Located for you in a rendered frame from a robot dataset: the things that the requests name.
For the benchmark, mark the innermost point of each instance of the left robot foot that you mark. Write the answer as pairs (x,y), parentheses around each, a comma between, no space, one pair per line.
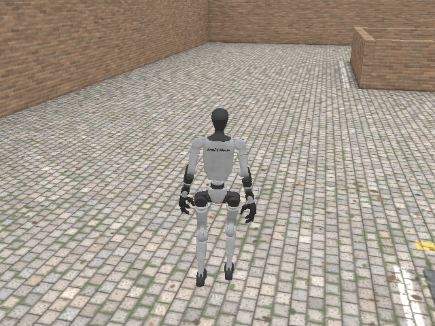
(200,281)

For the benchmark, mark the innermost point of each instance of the robot left forearm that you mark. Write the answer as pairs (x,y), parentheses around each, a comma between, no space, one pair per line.
(186,184)

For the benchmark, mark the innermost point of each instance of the robot left hand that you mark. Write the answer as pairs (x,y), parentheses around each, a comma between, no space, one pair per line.
(183,205)

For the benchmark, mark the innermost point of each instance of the robot right hand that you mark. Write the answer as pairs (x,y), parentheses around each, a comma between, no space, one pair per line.
(252,208)

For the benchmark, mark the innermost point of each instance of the robot left upper arm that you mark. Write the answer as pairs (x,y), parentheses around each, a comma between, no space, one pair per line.
(194,154)

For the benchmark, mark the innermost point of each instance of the robot right forearm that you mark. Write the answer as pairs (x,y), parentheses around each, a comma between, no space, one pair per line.
(248,189)

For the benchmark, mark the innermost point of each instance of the robot right upper arm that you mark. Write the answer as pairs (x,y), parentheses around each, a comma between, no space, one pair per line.
(242,157)

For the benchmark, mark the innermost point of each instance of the robot left shin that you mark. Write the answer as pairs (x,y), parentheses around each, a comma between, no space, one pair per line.
(201,248)

